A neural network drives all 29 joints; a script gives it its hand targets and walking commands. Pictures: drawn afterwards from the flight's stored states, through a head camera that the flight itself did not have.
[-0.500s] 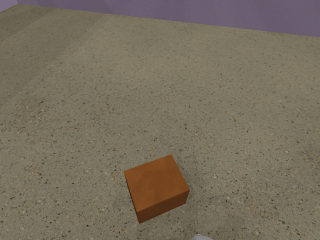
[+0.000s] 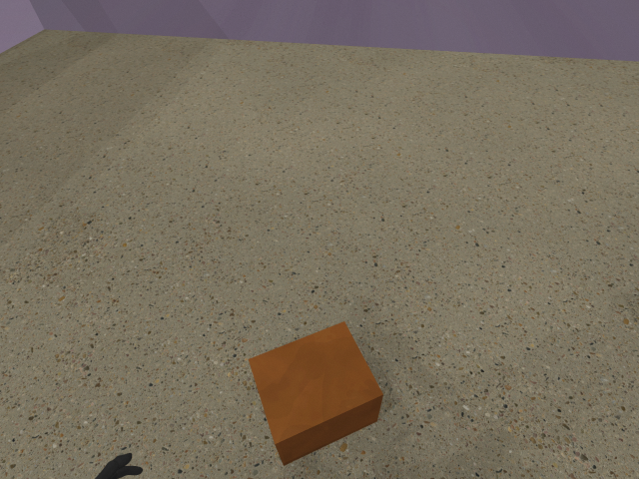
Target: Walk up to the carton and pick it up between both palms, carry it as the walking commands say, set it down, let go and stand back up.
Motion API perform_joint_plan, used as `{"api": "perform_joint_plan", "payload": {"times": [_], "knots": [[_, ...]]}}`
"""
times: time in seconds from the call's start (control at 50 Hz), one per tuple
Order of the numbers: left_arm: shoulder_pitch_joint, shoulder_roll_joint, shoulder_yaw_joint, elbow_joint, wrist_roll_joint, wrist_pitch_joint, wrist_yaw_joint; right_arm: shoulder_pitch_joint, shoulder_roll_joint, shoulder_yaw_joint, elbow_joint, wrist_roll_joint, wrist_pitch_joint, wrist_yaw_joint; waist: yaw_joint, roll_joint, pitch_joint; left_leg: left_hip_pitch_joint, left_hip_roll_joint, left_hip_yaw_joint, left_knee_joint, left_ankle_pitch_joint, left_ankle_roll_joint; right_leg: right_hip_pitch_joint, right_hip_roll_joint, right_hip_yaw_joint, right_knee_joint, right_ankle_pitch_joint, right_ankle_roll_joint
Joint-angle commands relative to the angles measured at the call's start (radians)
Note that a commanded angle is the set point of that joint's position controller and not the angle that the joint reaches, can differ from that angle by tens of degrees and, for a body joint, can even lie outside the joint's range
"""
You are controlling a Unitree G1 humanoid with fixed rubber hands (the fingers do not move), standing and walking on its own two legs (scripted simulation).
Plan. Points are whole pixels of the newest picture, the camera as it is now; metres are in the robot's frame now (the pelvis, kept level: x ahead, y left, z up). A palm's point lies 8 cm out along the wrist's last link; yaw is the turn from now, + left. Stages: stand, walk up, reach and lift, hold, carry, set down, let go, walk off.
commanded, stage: walk up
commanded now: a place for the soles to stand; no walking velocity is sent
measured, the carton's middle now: (314, 391) +0.49 +0.06 -0.66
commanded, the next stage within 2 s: none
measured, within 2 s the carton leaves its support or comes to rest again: neither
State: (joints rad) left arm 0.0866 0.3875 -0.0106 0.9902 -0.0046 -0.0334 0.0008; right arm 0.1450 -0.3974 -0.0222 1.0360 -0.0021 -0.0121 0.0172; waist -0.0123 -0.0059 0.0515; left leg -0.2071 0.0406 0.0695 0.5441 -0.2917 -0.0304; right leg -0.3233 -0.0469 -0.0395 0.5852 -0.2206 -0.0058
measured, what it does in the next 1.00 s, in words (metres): steps to the right: right foot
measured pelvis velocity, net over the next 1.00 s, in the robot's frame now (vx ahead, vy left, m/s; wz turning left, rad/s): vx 0.08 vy -0.13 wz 0.22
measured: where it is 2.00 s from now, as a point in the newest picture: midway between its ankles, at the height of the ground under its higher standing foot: outside the picture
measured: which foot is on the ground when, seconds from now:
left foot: down 0.00-0.76, up 0.78-1.00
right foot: down 0.00-0.46, up 0.48-0.74, down 0.76-1.00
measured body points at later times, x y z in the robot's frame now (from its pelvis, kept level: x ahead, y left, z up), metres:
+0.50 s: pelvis +0.01 +0.01 +0.01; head +0.02 +0.00 +0.46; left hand +0.09 +0.33 -0.11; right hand +0.12 -0.30 -0.11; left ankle +0.00 +0.14 -0.73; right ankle +0.05 -0.11 -0.72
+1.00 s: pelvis +0.08 -0.13 -0.02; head +0.10 -0.11 +0.42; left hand +0.12 +0.22 -0.13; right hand +0.21 -0.45 -0.12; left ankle +0.08 -0.03 -0.71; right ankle +0.15 -0.23 -0.73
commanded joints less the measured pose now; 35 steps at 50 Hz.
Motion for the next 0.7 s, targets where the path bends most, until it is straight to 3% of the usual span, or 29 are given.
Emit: {"api": "perform_joint_plan", "payload": {"times": [0.0, 0.14, 0.18, 0.22, 0.3, 0.38, 0.4, 0.42, 0.44, 0.48, 0.5, 0.54, 0.58, 0.6, 0.62, 0.64, 0.66, 0.68], "knots": [[-0.061, 0.210, 0.047, -0.005, -0.003, -0.011, 0.006, -0.063, -0.169, -0.028, -0.010, -0.001, -0.019, -0.006, 0.018, 0.000, -0.089, -0.008, 0.086, -0.099, -0.174, 0.058, 0.074, 0.104, -0.116, 0.145, -0.195, 0.069, -0.037], [-0.082, 0.187, 0.036, 0.061, -0.003, -0.004, 0.000, -0.116, -0.180, -0.022, 0.028, -0.005, -0.022, -0.008, 0.025, 0.068, -0.076, 0.005, 0.114, -0.110, -0.261, 0.075, 0.067, 0.166, -0.084, 0.093, -0.228, 0.105, -0.015], [-0.085, 0.184, 0.032, 0.074, 0.000, -0.004, -0.003, -0.124, -0.180, -0.023, 0.033, -0.005, -0.022, -0.010, 0.029, 0.029, -0.076, 0.019, 0.117, -0.106, -0.269, 0.081, 0.069, 0.182, -0.087, 0.093, -0.240, 0.130, -0.014], [-0.089, 0.177, 0.030, 0.085, 0.000, -0.001, -0.005, -0.132, -0.180, -0.024, 0.038, -0.007, -0.023, -0.010, 0.027, 0.062, -0.077, 0.025, 0.119, -0.109, -0.290, 0.060, 0.069, 0.172, -0.082, 0.088, -0.249, 0.092, -0.009], [-0.084, 0.178, 0.030, 0.106, 0.004, 0.000, -0.006, -0.134, -0.178, -0.028, 0.047, -0.008, -0.018, -0.009, 0.023, 0.022, -0.055, 0.040, 0.112, -0.098, -0.301, 0.032, 0.067, 0.153, -0.080, 0.081, -0.273, 0.062, -0.001], [-0.087, 0.179, 0.031, 0.112, 0.007, -0.004, -0.003, -0.130, -0.169, -0.026, 0.053, -0.004, -0.016, -0.010, 0.017, 0.001, -0.076, 0.070, 0.106, -0.089, -0.285, 0.103, 0.062, 0.171, -0.091, 0.084, -0.284, 0.124, -0.003], [-0.119, 0.294, 0.119, -0.019, 0.079, 0.038, -0.052, 0.050, -0.311, -0.083, 0.065, 0.005, -0.041, -0.053, -0.030, -0.129, -0.088, 0.138, 0.180, -0.308, -0.270, -0.045, 0.151, 0.005, 0.013, 0.000, -0.017, -0.200, -0.016], [-0.162, 0.252, 0.118, -0.064, 0.082, 0.065, -0.065, 0.196, -0.378, -0.115, 0.074, -0.002, -0.049, -0.070, -0.068, -0.003, -0.023, 0.229, 0.310, -0.480, -0.336, -0.153, 0.228, -0.236, 0.001, 0.031, 0.143, -0.303, -0.001], [-0.178, 0.246, 0.119, -0.088, 0.087, 0.081, -0.073, 0.209, -0.399, -0.125, 0.066, -0.008, -0.058, -0.084, -0.062, -0.006, 0.032, 0.202, 0.375, -0.544, -0.354, -0.202, 0.270, -0.310, -0.057, 0.107, 0.264, -0.270, 0.010], [-0.127, 0.236, 0.120, -0.115, 0.080, 0.086, -0.087, 0.135, -0.351, -0.114, 0.008, -0.012, -0.075, -0.102, -0.017, -0.029, -0.001, 0.282, 0.343, -0.466, -0.266, -0.021, 0.257, -0.384, -0.079, 0.167, 0.318, -0.165, 0.003], [-0.085, 0.233, 0.122, -0.129, 0.075, 0.088, -0.092, 0.091, -0.337, -0.115, -0.025, -0.016, -0.081, -0.111, 0.008, -0.001, -0.026, 0.286, 0.313, -0.409, -0.227, 0.124, 0.246, -0.373, -0.091, 0.187, 0.321, -0.158, 0.009], [-0.040, 0.226, 0.130, -0.149, 0.065, 0.097, -0.103, 0.074, -0.320, -0.114, -0.079, -0.016, -0.083, -0.116, 0.021, 0.102, -0.043, 0.213, 0.270, -0.328, -0.197, 0.240, 0.233, -0.310, -0.083, 0.154, 0.325, -0.165, 0.016], [-0.080, 0.226, 0.135, -0.195, 0.060, 0.101, -0.113, 0.103, -0.342, -0.126, -0.103, -0.026, -0.083, -0.115, 0.000, 0.155, -0.028, 0.067, 0.258, -0.299, -0.175, 0.271, 0.233, -0.196, -0.088, 0.124, 0.291, -0.176, 0.014], [-0.095, 0.223, 0.139, -0.218, 0.058, 0.101, -0.117, 0.112, -0.349, -0.130, -0.113, -0.030, -0.083, -0.116, 0.001, 0.172, -0.004, -0.010, 0.272, -0.301, -0.170, 0.273, 0.241, -0.159, -0.091, 0.121, 0.277, -0.175, 0.006], [-0.083, 0.221, 0.139, -0.220, 0.050, 0.101, -0.118, 0.098, -0.350, -0.130, -0.122, -0.031, -0.083, -0.112, 0.009, 0.195, 0.001, -0.075, 0.259, -0.262, -0.163, 0.257, 0.225, -0.093, -0.094, 0.108, 0.234, -0.160, -0.001], [-0.039, 0.223, 0.145, -0.211, 0.044, 0.096, -0.115, 0.069, -0.344, -0.123, -0.135, -0.032, -0.079, -0.104, 0.026, 0.189, -0.010, -0.126, 0.217, -0.206, -0.118, 0.312, 0.209, -0.005, -0.061, 0.057, 0.175, -0.153, -0.005], [0.030, 0.219, 0.149, -0.191, 0.039, 0.089, -0.107, 0.038, -0.328, -0.115, -0.145, -0.028, -0.073, -0.098, 0.064, 0.209, -0.037, -0.193, 0.161, -0.130, -0.040, 0.327, 0.165, 0.123, -0.040, 0.024, 0.083, -0.036, -0.019], [0.129, 0.252, 0.168, -0.157, 0.041, 0.082, -0.095, 0.041, -0.284, -0.102, -0.155, -0.033, -0.064, -0.091, 0.105, 0.118, -0.081, -0.270, 0.081, -0.094, 0.077, 0.199, 0.123, 0.257, 0.001, -0.022, 0.047, 0.013, -0.022]]}}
